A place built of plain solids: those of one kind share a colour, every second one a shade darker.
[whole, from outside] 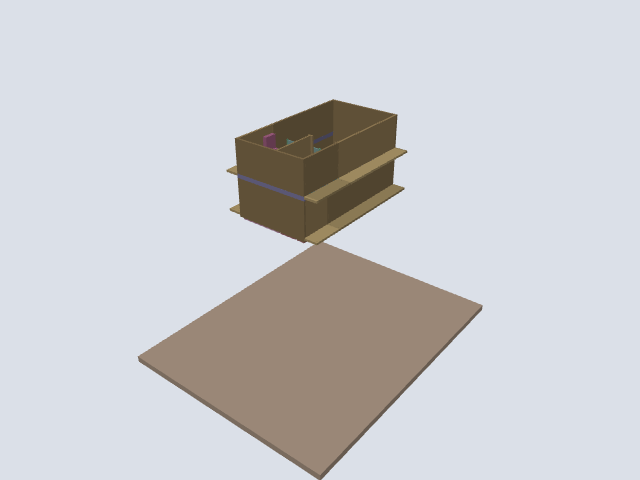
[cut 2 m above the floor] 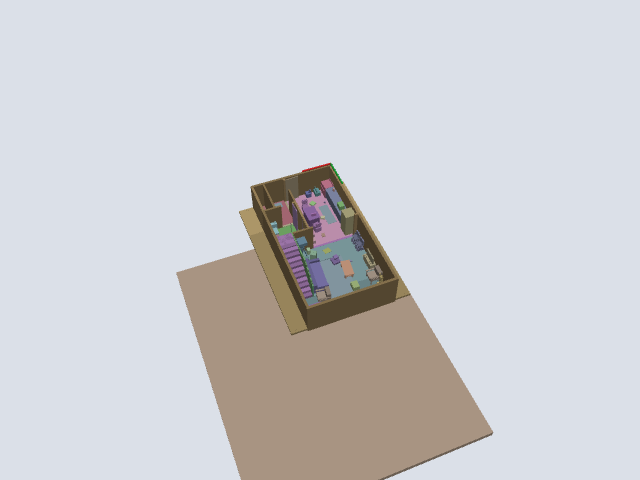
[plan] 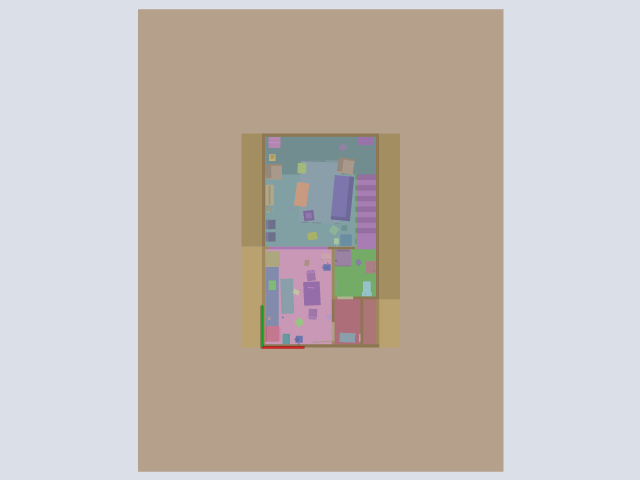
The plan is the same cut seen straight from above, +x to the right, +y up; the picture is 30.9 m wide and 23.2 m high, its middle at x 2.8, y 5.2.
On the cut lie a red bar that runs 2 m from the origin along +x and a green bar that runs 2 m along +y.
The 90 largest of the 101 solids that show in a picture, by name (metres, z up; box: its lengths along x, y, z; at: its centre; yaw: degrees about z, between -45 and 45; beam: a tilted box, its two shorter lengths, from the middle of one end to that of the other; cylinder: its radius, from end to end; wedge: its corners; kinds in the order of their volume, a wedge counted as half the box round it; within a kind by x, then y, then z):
{
 "under_1": {"box": [17.67, 22.35, 0.5], "at": [2.83, 5.18, -12.05]},
 "stair_1": {"box": [0.93, 0.26, 3.01], "at": [5.05, 4.88, 1.2]},
 "stair_2": {"box": [0.93, 0.77, 2.62], "at": [5.05, 5.14, 1.01]},
 "stair_3": {"box": [0.93, 1.03, 2.43], "at": [5.05, 5.27, 0.91]},
 "stair_4": {"box": [0.93, 1.29, 2.23], "at": [5.05, 5.4, 0.82]},
 "stair_5": {"box": [0.93, 1.55, 2.04], "at": [5.05, 5.52, 0.72]},
 "stair_6": {"box": [0.93, 1.81, 1.85], "at": [5.05, 5.65, 0.62]},
 "stair_7": {"box": [0.93, 2.06, 1.65], "at": [5.05, 5.78, 0.53]},
 "stair_8": {"box": [0.93, 2.32, 1.46], "at": [5.05, 5.91, 0.43]},
 "stair_9": {"box": [0.93, 2.58, 1.27], "at": [5.05, 6.04, 0.33]},
 "stair_10": {"box": [0.93, 2.84, 1.07], "at": [5.05, 6.17, 0.24]},
 "stair_11": {"box": [0.93, 3.1, 0.88], "at": [5.05, 6.3, 0.14]},
 "stair_12": {"box": [0.93, 3.36, 0.69], "at": [5.05, 6.43, 0.04]},
 "stair_13": {"box": [0.93, 3.61, 0.49], "at": [5.05, 6.56, -0.05]},
 "wall_1": {"box": [0.16, 3.19, 2.44], "at": [0.08, 1.75, 4.12]},
 "wall_2": {"box": [0.16, 4.59, 2.9], "at": [0.08, 2.46, 1.15]},
 "wall_3": {"box": [0.16, 6.71, 2.44], "at": [0.08, 6.84, 4.12]},
 "wall_4": {"box": [0.16, 5.31, 2.9], "at": [0.08, 7.54, 1.15]},
 "wall_5": {"box": [0.36, 0.13, 2.9], "at": [0.18, 4.82, 1.15]},
 "wall_6": {"box": [5.67, 0.16, 5.64], "at": [2.83, 0.08, 2.52]},
 "wall_7": {"box": [5.67, 0.16, 5.64], "at": [2.83, 10.27, 2.52]},
 "wall_8": {"box": [0.13, 0.15, 2.9], "at": [3.44, 0.24, 1.15]},
 "wall_9": {"box": [0.13, 3.19, 2.44], "at": [3.44, 1.75, 4.12]},
 "wall_10": {"box": [0.13, 1.12, 2.9], "at": [3.44, 1.78, 1.15]},
 "wall_11": {"box": [0.13, 2.28, 2.9], "at": [3.44, 3.61, 1.15]},
 "wall_12": {"box": [0.38, 0.13, 2.44], "at": [3.46, 3.42, 4.12]},
 "wall_13": {"box": [1.41, 0.13, 2.9], "at": [3.88, 4.82, 1.15]},
 "wall_14": {"box": [0.13, 2.18, 2.9], "at": [4.83, 1.25, 1.15]},
 "wall_15": {"box": [1.27, 0.13, 2.9], "at": [5.04, 2.4, 1.15]},
 "wall_16": {"box": [0.31, 0.13, 2.44], "at": [5.51, 3.42, 4.12]},
 "wall_17": {"box": [0.16, 2.18, 2.9], "at": [5.59, 1.25, 1.15]},
 "wall_18": {"box": [0.16, 3.19, 2.44], "at": [5.59, 1.75, 4.12]},
 "wall_19": {"box": [0.16, 7.72, 2.9], "at": [5.59, 6.33, 1.15]},
 "wall_20": {"box": [0.16, 6.71, 2.44], "at": [5.59, 6.84, 4.12]},
 "floor_living_1": {"box": [4.42, 3.48, 0.5], "at": [2.37, 6.62, -0.25]},
 "floor_living_2": {"box": [5.35, 1.83, 0.5], "at": [2.83, 9.28, -0.25]},
 "floor_kitchen_1": {"box": [3.21, 4.59, 0.5], "at": [1.76, 2.46, -0.25]},
 "upper_floor_next_1": {"box": [1.0, 0.16, 0.16], "at": [-0.5, 0.08, -0.08]},
 "upper_floor_next_2": {"box": [1.0, 4.59, 0.16], "at": [-0.5, 2.46, -0.08]},
 "upper_floor_next_3": {"box": [1.0, 0.13, 0.16], "at": [-0.5, 4.82, -0.08]},
 "upper_floor_next_4": {"box": [1.0, 5.31, 0.16], "at": [-0.5, 7.54, -0.08]},
 "upper_floor_next_5": {"box": [1.0, 0.16, 0.16], "at": [-0.5, 10.27, -0.08]},
 "upper_floor_next_6": {"box": [1.0, 0.16, 0.16], "at": [6.17, 0.08, -0.08]},
 "upper_floor_next_7": {"box": [1.0, 0.16, 0.16], "at": [6.17, 0.08, 2.82]},
 "upper_floor_next_8": {"box": [1.0, 2.18, 0.16], "at": [6.17, 1.25, -0.08]},
 "upper_floor_next_9": {"box": [1.0, 3.19, 0.16], "at": [6.17, 1.75, 2.82]},
 "upper_floor_next_10": {"box": [1.0, 0.13, 0.16], "at": [6.17, 2.4, -0.08]},
 "upper_floor_next_11": {"box": [1.0, 7.72, 0.16], "at": [6.17, 6.33, -0.08]},
 "upper_floor_next_12": {"box": [1.0, 6.71, 0.16], "at": [6.17, 6.84, 2.82]},
 "upper_floor_next_13": {"box": [1.0, 0.16, 0.16], "at": [6.17, 10.27, -0.08]},
 "floor_shower_1": {"box": [2.01, 2.28, 0.5], "at": [4.5, 3.61, -0.25]},
 "counter_run_1": {"box": [0.61, 2.86, 0.78], "at": [0.47, 2.47, 0.49]},
 "counter_run_2": {"box": [0.64, 2.86, 0.038], "at": [0.49, 2.47, 0.9]},
 "floor_hall_1": {"box": [1.26, 2.18, 0.5], "at": [4.13, 1.25, -0.25]},
 "sofa_1": {"box": [0.92, 0.17, 0.18], "at": [3.78, 6.23, 0.54], "yaw": -5.5},
 "sofa_2": {"box": [0.93, 2.16, 0.34], "at": [3.88, 7.22, 0.28], "yaw": -5.5},
 "sofa_3": {"box": [0.92, 0.17, 0.18], "at": [3.96, 8.21, 0.54], "yaw": -5.5},
 "sofa_4": {"box": [0.23, 2.16, 0.39], "at": [4.24, 7.19, 0.65], "yaw": -5.5},
 "fridge_1": {"box": [0.7, 0.75, 1.72], "at": [0.52, 4.28, 0.86]},
 "floor_coats_1": {"box": [0.62, 2.18, 0.5], "at": [5.2, 1.25, -0.25]},
 "rug_1": {"box": [0.62, 1.7, 0.08], "at": [1.22, 2.48, -0.03], "yaw": 1.9},
 "rug_2": {"box": [2.0, 2.9, 0.08], "at": [2.81, 7.53, -0.03], "yaw": -2.0},
 "rug_3": {"box": [0.75, 0.45, 0.08], "at": [4.12, 0.48, -0.03], "yaw": -2.2},
 "kitchen_table_1": {"box": [0.71, 1.06, 0.72], "at": [2.41, 2.61, 0.36], "yaw": 2.7},
 "kitchen_table_2": {"box": [0.8, 1.15, 0.028], "at": [2.41, 2.61, 0.74], "yaw": 2.7},
 "wall_band_1": {"box": [0.16, 5.31, 0.31], "at": [0.08, 7.54, 2.74]},
 "wall_band_2": {"box": [5.67, 0.16, 0.31], "at": [2.83, 0.08, 2.74]},
 "range_flat_1": {"box": [0.65, 0.76, 0.94], "at": [0.49, 0.66, 0.47]},
 "flat_shelf_1": {"box": [0.76, 0.39, 1.46], "at": [5.01, 9.99, 0.73]},
 "armchair_frame_1": {"box": [0.26, 0.62, 0.41], "at": [0.32, 8.5, 0.61]},
 "armchair_frame_2": {"box": [0.74, 0.63, 0.18], "at": [0.6, 8.5, 0.32]},
 "armchair_frame_3": {"box": [0.26, 0.62, 0.41], "at": [3.78, 8.82, 0.61], "yaw": -8.7},
 "armchair_frame_4": {"box": [0.74, 0.63, 0.18], "at": [4.06, 8.78, 0.32], "yaw": -8.7},
 "tall_cupboard_1": {"box": [0.3, 0.92, 0.99], "at": [0.34, 2.85, 4.28]},
 "tv_board_1": {"box": [0.09, 0.9, 0.52], "at": [0.36, 7.37, 0.78]},
 "tv_board_2": {"box": [0.4, 1.0, 0.48], "at": [0.37, 7.37, 0.24]},
 "floor_gap_kitchen_living_1": {"box": [2.81, 0.13, 0.5], "at": [1.76, 4.82, -0.25]},
 "leaf_kitchen_door_1": {"box": [0.91, 0.05, 2.05], "at": [2.92, 0.28, 1.03], "yaw": 4.0},
 "laundry_basket_1": {"box": [0.37, 0.37, 0.6], "at": [3.47, 5.68, 0.3], "yaw": -35.1},
 "floor_lamp_1": {"box": [0.55, 0.56, 0.26], "at": [4.06, 5.19, 1.37]},
 "chair_kitchen_1": {"box": [0.43, 0.5, 0.38], "at": [2.37, 3.47, 0.19], "yaw": 6.8},
 "leaf_shower_door_1": {"box": [0.05, 0.75, 2.05], "at": [3.64, 2.84, 1.03], "yaw": 2.0},
 "toy_box_1": {"box": [0.42, 0.5, 0.31], "at": [1.92, 8.67, 0.15], "yaw": -1.8},
 "shower_1": {"box": [0.8, 0.8, 0.1], "at": [3.91, 4.33, 0.0]},
 "dish_rack_1": {"box": [0.35, 0.47, 0.34], "at": [0.5, 3.01, 1.08]},
 "recycling_tote_1": {"box": [0.37, 0.5, 0.29], "at": [1.17, 0.42, 0.14]},
 "recycling_crate_1": {"box": [0.48, 0.36, 0.28], "at": [3.11, 4.37, 0.14]},
 "basin_slab_1": {"box": [0.47, 0.6, 0.13], "at": [5.26, 3.89, 0.74]},
 "bin_bag_1": {"box": [0.36, 0.32, 0.3], "at": [3.14, 3.87, 0.15]},
 "round_stool_1": {"box": [0.5, 0.5, 0.14], "at": [2.26, 6.38, 0.07], "yaw": 6.9}
}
